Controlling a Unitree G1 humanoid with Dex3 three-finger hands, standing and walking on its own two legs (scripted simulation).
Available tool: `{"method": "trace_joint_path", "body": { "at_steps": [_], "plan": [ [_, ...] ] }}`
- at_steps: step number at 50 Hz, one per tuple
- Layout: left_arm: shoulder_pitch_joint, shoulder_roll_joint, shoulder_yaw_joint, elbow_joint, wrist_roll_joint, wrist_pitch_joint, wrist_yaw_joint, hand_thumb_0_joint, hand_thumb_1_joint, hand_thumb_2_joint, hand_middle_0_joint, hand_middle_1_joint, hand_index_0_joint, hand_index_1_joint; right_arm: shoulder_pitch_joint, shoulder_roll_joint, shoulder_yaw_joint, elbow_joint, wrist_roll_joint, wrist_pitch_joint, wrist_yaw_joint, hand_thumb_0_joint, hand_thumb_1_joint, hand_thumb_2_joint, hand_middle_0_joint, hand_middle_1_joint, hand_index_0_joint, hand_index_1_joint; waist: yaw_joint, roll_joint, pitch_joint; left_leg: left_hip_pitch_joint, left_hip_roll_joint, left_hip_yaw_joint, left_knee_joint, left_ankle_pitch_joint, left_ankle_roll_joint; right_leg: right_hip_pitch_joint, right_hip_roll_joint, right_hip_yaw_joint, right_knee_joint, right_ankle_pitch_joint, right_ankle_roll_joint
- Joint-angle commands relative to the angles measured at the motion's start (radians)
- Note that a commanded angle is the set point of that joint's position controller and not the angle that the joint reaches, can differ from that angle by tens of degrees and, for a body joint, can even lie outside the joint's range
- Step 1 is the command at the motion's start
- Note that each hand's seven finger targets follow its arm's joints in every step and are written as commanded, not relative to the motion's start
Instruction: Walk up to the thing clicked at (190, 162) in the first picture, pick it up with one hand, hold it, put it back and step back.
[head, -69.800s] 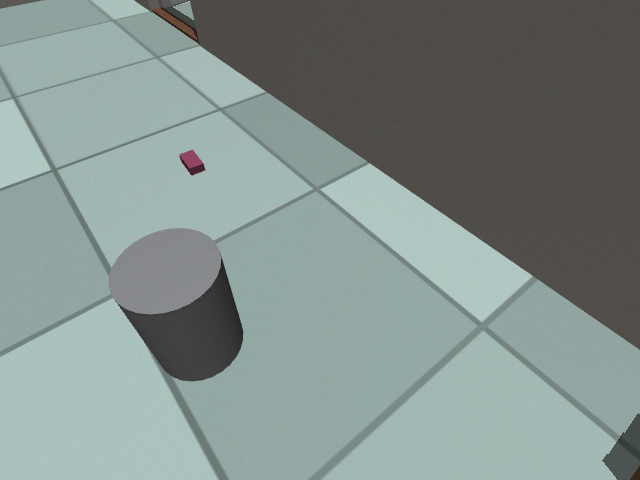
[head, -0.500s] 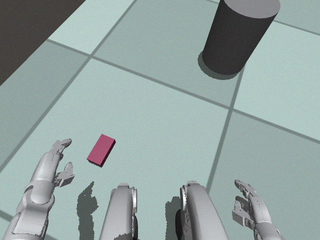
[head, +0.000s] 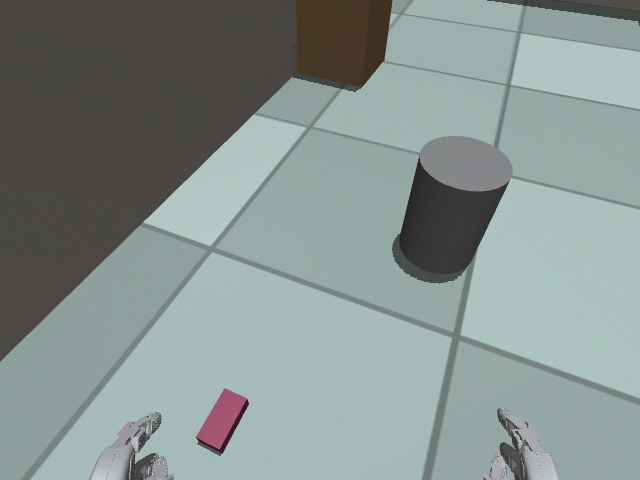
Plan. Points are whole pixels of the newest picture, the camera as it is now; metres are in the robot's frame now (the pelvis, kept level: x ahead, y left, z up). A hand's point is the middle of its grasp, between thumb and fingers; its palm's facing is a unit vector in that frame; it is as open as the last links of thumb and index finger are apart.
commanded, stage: home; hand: left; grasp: from above
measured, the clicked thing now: (223, 419) +0.44 +0.25 -0.69
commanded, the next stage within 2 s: none
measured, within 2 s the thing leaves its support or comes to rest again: neither
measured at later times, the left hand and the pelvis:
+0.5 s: hand out of the picture +0.16 +0.19 -0.04, palm faces +0.06 -0.98 -0.20, open 7.9 cm; pelvis +0.00 +0.01 +0.00, yaw +0 degrees
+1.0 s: hand out of the picture +0.15 +0.19 -0.04, palm faces +0.05 -0.98 -0.20, open 7.4 cm; pelvis -0.01 +0.00 +0.00, yaw +0 degrees
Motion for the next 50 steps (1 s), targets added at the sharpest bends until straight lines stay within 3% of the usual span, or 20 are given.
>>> {"method": "trace_joint_path", "body": {
  "at_steps": [1,7,13,16,18,20,23,25,32,40,45,50],
  "plan": [
    [0.008,0.097,0.053,-0.215,0.011,-0.029,-0.013,0.000,0.869,0.882,-0.197,-0.294,-0.197,-0.294,-0.073,-0.111,-0.053,-0.164,-0.007,-0.072,-0.013,0.000,-0.900,-0.900,0.200,0.300,0.200,0.300,0.003,-0.038,-0.037,0.122,-0.031,0.007,-0.181,0.236,0.027,0.104,0.019,-0.004,-0.168,0.200,-0.006],
    [-0.026,0.099,0.046,-0.200,0.019,-0.035,-0.034,0.000,0.827,0.858,-0.192,-0.287,-0.192,-0.287,-0.077,-0.119,-0.056,-0.156,-0.017,-0.100,-0.015,0.000,-0.900,-0.900,0.200,0.300,0.200,0.300,-0.003,-0.065,-0.010,0.131,-0.033,0.013,-0.181,0.234,0.029,0.102,0.012,-0.001,-0.170,0.202,-0.001],
    [-0.009,0.110,0.056,-0.227,0.024,-0.047,-0.039,0.000,0.750,0.812,-0.184,-0.274,-0.184,-0.274,-0.082,-0.123,-0.059,-0.154,-0.025,-0.112,-0.008,0.000,-0.899,-0.900,0.200,0.300,0.200,0.300,0.017,-0.001,-0.057,0.167,-0.030,0.005,-0.180,0.292,0.015,0.122,0.013,-0.007,-0.142,0.235,-0.008],
    [-0.019,0.113,0.050,-0.224,0.027,-0.049,-0.036,0.000,0.813,0.849,-0.191,-0.284,-0.191,-0.284,-0.089,-0.122,-0.055,-0.151,-0.023,-0.110,-0.007,0.000,-0.900,-0.900,0.200,0.300,0.200,0.300,0.018,0.005,-0.044,0.166,-0.031,0.008,-0.186,0.270,0.016,0.117,0.013,-0.002,-0.146,0.217,-0.009],
    [-0.020,0.114,0.051,-0.221,0.025,-0.048,-0.034,0.000,0.695,0.781,-0.179,-0.265,-0.179,-0.265,-0.097,-0.121,-0.053,-0.153,-0.024,-0.108,-0.006,0.000,-0.900,-0.900,0.200,0.300,0.200,0.300,0.021,-0.002,-0.028,0.149,-0.029,0.002,-0.194,0.238,0.017,0.113,0.015,-0.007,-0.153,0.193,-0.007],
    [-0.009,0.111,0.051,-0.228,0.023,-0.047,-0.032,0.000,0.855,0.883,-0.197,-0.294,-0.197,-0.294,-0.091,-0.119,-0.053,-0.154,-0.022,-0.107,-0.006,0.000,-0.900,-0.900,0.200,0.300,0.200,0.300,0.022,0.000,-0.037,0.153,-0.031,0.005,-0.189,0.248,0.018,0.121,0.012,-0.005,-0.152,0.199,-0.008],
    [0.004,0.111,0.051,-0.218,0.025,-0.044,-0.031,0.000,0.823,0.855,-0.192,-0.286,-0.192,-0.286,-0.089,-0.125,-0.056,-0.155,-0.021,-0.105,-0.004,0.000,-0.900,-0.900,0.200,0.300,0.200,0.300,0.024,0.011,-0.046,0.164,-0.024,-0.003,-0.196,0.287,0.010,0.115,0.016,-0.008,-0.135,0.216,-0.014],
    [-0.009,0.113,0.049,-0.215,0.022,-0.041,-0.029,0.000,0.887,0.892,-0.198,-0.297,-0.198,-0.297,-0.094,-0.123,-0.052,-0.158,-0.022,-0.101,-0.005,0.000,-0.900,-0.900,0.200,0.300,0.200,0.300,0.022,-0.023,-0.028,0.143,-0.027,-0.001,-0.193,0.243,0.018,0.115,0.016,-0.007,-0.154,0.192,-0.007],
    [-0.016,0.115,0.052,-0.222,0.021,-0.039,-0.030,0.000,0.896,0.897,-0.199,-0.298,-0.199,-0.298,-0.099,-0.124,-0.052,-0.163,-0.020,-0.107,-0.006,0.000,-0.900,-0.900,0.200,0.300,0.200,0.300,0.030,-0.012,-0.004,0.120,-0.023,-0.010,-0.214,0.159,0.017,0.096,0.015,-0.007,-0.158,0.125,-0.005],
    [-0.011,0.114,0.050,-0.226,0.020,-0.039,-0.032,0.000,0.900,0.900,-0.200,-0.299,-0.200,-0.299,-0.089,-0.124,-0.055,-0.160,-0.019,-0.112,-0.010,0.000,-0.900,-0.900,0.200,0.300,0.200,0.300,0.021,-0.021,-0.037,0.132,-0.023,-0.007,-0.200,0.182,0.016,0.105,0.015,-0.004,-0.151,0.141,-0.006],
    [-0.022,0.116,0.051,-0.227,0.021,-0.044,-0.032,0.000,0.900,0.900,-0.200,-0.300,-0.200,-0.300,-0.098,-0.123,-0.051,-0.159,-0.018,-0.113,-0.008,0.000,-0.900,-0.900,0.200,0.300,0.200,0.300,0.028,-0.010,0.003,0.111,-0.020,-0.018,-0.218,0.118,0.017,0.086,0.013,-0.002,-0.155,0.095,-0.005],
    [-0.016,0.118,0.050,-0.235,0.019,-0.040,-0.035,0.000,0.900,0.900,-0.200,-0.299,-0.200,-0.299,-0.092,-0.122,-0.052,-0.155,-0.018,-0.115,-0.009,0.000,-0.900,-0.900,0.200,0.300,0.200,0.300,0.028,-0.001,-0.019,0.123,-0.023,-0.006,-0.202,0.175,0.015,0.094,0.013,-0.001,-0.149,0.134,-0.007]
  ]
}}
